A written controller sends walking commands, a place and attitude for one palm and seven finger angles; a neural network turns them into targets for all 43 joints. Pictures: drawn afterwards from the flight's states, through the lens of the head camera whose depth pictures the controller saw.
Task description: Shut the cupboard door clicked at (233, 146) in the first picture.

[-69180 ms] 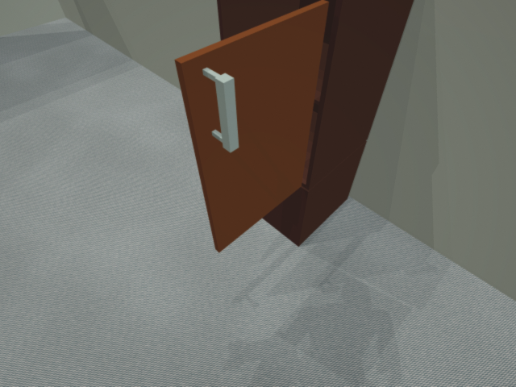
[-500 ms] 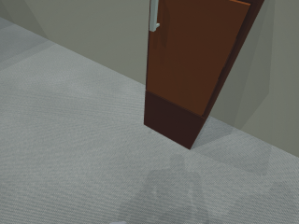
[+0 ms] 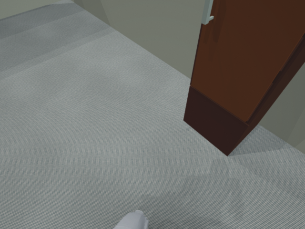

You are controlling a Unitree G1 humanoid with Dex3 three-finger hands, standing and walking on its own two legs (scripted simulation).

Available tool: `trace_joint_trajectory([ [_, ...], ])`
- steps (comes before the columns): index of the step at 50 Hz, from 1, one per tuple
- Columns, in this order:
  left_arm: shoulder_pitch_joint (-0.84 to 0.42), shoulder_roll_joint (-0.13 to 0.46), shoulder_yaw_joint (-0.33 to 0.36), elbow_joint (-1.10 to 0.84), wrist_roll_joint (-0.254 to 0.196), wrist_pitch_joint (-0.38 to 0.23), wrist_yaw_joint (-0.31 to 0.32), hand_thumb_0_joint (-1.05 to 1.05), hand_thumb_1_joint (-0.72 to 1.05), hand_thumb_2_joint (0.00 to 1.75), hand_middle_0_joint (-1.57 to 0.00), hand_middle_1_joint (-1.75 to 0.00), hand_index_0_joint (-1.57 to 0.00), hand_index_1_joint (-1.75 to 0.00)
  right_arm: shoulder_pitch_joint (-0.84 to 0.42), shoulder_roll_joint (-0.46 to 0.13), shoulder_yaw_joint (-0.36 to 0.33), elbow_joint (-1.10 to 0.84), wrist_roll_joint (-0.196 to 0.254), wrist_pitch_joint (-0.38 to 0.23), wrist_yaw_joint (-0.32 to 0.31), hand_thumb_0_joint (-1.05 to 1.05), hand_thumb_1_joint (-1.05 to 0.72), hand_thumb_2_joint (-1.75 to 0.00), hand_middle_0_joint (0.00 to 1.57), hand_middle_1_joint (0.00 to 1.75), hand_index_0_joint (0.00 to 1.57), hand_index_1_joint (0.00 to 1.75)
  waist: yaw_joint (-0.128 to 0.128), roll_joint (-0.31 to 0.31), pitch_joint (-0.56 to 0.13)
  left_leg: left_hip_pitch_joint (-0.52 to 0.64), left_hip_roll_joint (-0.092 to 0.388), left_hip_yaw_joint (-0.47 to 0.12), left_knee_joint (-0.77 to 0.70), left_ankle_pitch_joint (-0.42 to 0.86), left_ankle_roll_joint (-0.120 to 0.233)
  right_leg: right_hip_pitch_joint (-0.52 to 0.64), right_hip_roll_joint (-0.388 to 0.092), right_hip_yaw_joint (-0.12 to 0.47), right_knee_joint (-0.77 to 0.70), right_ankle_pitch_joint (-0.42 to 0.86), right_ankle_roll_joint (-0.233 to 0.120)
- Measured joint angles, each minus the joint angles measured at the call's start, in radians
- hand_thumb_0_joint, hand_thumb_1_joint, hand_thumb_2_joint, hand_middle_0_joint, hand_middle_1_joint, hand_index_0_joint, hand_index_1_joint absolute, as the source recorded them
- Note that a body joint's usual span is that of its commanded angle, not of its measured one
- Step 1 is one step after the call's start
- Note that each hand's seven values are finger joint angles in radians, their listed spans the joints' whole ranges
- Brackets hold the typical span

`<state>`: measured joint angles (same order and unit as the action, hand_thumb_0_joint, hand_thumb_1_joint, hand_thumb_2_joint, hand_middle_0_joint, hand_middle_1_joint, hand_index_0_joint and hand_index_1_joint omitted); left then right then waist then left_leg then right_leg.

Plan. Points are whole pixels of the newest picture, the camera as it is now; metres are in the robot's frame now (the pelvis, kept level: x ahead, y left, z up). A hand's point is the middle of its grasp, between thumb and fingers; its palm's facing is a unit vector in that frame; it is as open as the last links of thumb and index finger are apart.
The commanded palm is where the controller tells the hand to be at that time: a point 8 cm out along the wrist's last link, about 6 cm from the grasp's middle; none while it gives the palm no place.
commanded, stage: walk to a spot facing it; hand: left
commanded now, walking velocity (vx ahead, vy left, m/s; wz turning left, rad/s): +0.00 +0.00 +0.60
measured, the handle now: (211, 2) +0.90 -0.20 +0.16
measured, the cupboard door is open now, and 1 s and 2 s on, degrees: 0 0 0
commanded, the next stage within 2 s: turn to face it in 1.24 s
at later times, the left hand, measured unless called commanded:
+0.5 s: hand out of the picture -0.01 +0.23 -0.16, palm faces +0.35 -0.90 -0.26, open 7.4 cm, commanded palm none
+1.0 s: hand out of the picture -0.06 +0.18 -0.19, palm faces +0.69 -0.70 -0.18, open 7.4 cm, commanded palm none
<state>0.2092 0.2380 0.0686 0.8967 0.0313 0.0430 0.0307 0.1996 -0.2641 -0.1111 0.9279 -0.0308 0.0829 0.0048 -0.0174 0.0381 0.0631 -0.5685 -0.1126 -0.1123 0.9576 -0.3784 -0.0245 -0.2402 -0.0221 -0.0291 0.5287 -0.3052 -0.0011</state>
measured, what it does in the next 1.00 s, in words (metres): walks ahead, turning left: left foot, then right foot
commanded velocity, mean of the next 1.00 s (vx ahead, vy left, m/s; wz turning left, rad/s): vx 0.22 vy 0.00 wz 0.57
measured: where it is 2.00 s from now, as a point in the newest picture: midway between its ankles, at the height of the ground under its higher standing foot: (119, 211)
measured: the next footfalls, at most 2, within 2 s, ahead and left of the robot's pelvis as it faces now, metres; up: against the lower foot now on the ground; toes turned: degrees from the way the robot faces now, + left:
left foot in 0.26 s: +0.02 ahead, +0.15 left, +0.00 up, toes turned +15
right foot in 0.56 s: +0.10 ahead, -0.09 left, +0.00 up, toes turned +18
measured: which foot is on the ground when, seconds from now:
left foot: up 0.00-0.24, down 0.26-0.56, up 0.58-0.96, down 0.98-1.00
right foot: down 0.00-0.26, up 0.28-0.54, down 0.56-0.98, up 1.00-1.00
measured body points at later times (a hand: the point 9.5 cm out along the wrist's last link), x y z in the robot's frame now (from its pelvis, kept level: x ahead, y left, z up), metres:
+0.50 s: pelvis +0.00 +0.01 +0.00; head +0.04 +0.02 +0.45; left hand -0.02 +0.28 -0.14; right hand +0.17 -0.20 -0.14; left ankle -0.02 +0.14 -0.73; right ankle +0.04 -0.12 -0.70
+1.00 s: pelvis +0.09 +0.08 -0.02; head +0.13 +0.12 +0.43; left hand -0.10 +0.22 -0.17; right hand +0.35 -0.02 -0.15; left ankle +0.10 +0.21 -0.74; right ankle +0.07 -0.10 -0.71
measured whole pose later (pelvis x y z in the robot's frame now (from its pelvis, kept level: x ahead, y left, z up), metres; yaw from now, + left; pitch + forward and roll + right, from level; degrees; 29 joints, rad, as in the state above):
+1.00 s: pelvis +0.09 +0.08 -0.02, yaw +40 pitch +0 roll +0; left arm 0.43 0.16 0.06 1.01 0.02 -0.02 -0.01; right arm 0.10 -0.22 -0.06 0.88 -0.03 -0.01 0.05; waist 0.02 -0.01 0.12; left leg -0.43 0.03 0.12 0.64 -0.20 0.08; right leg -0.13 -0.21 -0.27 0.83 -0.49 0.06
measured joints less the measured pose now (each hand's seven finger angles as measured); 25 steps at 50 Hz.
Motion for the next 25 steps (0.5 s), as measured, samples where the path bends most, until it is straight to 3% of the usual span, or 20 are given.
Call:
trace_joint_trajectory([
  [2,0.015,-0.01,-0.002,0.013,0.0,-0.004,0.003,0.0,0.9,0.89,-0.2,-0.3,-0.2,-0.3,-0.002,-0.003,0.001,-0.009,0.003,-0.003,0.008,0.01,-0.91,-0.9,0.2,0.3,0.2,0.3,-0.006,-0.004,0.016,-0.013,0.034,0.05,0.134,-0.009,-0.01,0.021,-0.016,-0.022,-0.007,-0.006,0.003],
  [4,0.024,-0.017,-0.005,0.02,0.001,-0.011,0.003,0.01,0.9,0.89,-0.2,-0.3,-0.2,-0.3,-0.005,0.003,0.007,-0.015,0.008,-0.007,0.012,0.01,-0.91,-0.9,0.2,0.3,0.2,0.3,-0.011,-0.022,0.034,0.015,0.068,0.088,0.136,-0.028,-0.019,0.037,-0.04,-0.045,-0.006,-0.014,0.004],
  [10,0.04,-0.034,-0.01,0.011,0.003,-0.027,-0.007,0.01,0.9,0.89,-0.2,-0.3,-0.2,-0.3,-0.035,0.027,0.035,-0.008,0.017,-0.005,0.017,0.01,-0.91,-0.9,0.19,0.3,0.2,0.3,0.009,-0.064,0.069,0.174,0.122,0.152,-0.146,-0.061,-0.01,0.045,-0.111,-0.131,0.057,-0.063,0.024],
  [13,0.061,-0.032,-0.006,0.008,-0.004,-0.021,-0.013,0.01,0.9,0.89,-0.2,-0.3,-0.2,-0.3,-0.051,0.029,0.046,-0.022,0.014,-0.023,0.02,0.01,-0.91,-0.9,0.2,0.3,0.2,0.3,0.019,-0.067,0.059,0.265,0.13,0.159,-0.349,0.092,0.019,0.0,-0.137,-0.167,0.164,-0.112,0.045],
  [14,0.057,-0.025,-0.004,0.012,-0.007,-0.011,-0.013,0.01,0.9,0.89,-0.2,-0.3,-0.2,-0.3,-0.062,0.036,0.045,-0.023,0.011,-0.032,0.018,0.01,-0.91,-0.9,0.2,0.3,0.2,0.3,0.022,-0.079,0.063,0.251,0.119,0.155,-0.332,0.091,0.03,-0.037,-0.144,-0.145,0.247,-0.172,0.053],
  [16,0.044,-0.012,0.003,0.021,-0.007,0.014,-0.01,0.01,0.9,0.89,-0.2,-0.3,-0.2,-0.3,-0.08,0.051,0.052,-0.028,0.007,-0.043,0.009,0.01,-0.91,-0.9,0.2,0.3,0.2,0.3,0.033,-0.094,0.071,0.237,0.106,0.148,-0.304,0.069,0.038,-0.112,-0.121,-0.077,0.415,-0.241,0.054],
  [19,0.028,-0.005,0.012,0.03,-0.008,0.028,-0.016,0.01,0.9,0.89,-0.2,-0.3,-0.2,-0.3,-0.075,0.062,0.061,-0.038,0.0,-0.049,-0.004,0.01,-0.91,-0.9,0.2,0.3,0.2,0.3,0.032,-0.082,0.055,0.244,0.101,0.117,-0.336,0.083,0.035,-0.179,-0.085,-0.033,0.515,-0.196,0.053],
  [25,0.017,-0.005,0.012,0.0,-0.002,0.0,-0.042,0.01,0.91,0.89,-0.2,-0.3,-0.2,-0.3,-0.032,0.054,0.063,-0.029,-0.007,-0.047,-0.001,0.01,-0.9,-0.9,0.2,0.3,0.21,0.3,0.02,-0.027,0.011,0.259,0.095,0.039,-0.392,0.113,0.033,-0.147,-0.035,-0.03,0.298,-0.139,0.043],
])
